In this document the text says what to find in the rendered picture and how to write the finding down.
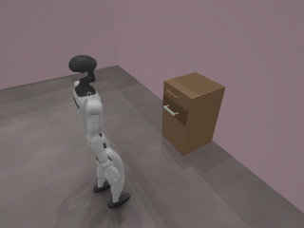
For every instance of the right robot forearm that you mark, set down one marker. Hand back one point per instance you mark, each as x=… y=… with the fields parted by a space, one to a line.
x=98 y=149

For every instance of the robot left upper arm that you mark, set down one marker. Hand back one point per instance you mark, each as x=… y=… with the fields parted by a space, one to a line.
x=75 y=84

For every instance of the right robot hand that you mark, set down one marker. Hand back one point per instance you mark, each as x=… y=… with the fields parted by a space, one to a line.
x=111 y=174

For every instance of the handle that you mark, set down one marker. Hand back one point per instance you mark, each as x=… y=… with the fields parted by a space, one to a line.
x=166 y=107
x=171 y=94

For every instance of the robot right foot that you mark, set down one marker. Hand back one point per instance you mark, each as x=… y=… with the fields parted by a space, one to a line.
x=122 y=199

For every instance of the right robot thigh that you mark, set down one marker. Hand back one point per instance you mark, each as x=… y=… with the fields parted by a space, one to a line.
x=115 y=160

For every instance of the robot right upper arm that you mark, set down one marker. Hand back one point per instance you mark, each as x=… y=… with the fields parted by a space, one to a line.
x=93 y=110

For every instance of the cabinet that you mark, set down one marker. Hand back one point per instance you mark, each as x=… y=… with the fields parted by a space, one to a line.
x=202 y=97

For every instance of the drawer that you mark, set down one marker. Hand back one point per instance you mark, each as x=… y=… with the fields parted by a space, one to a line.
x=175 y=107

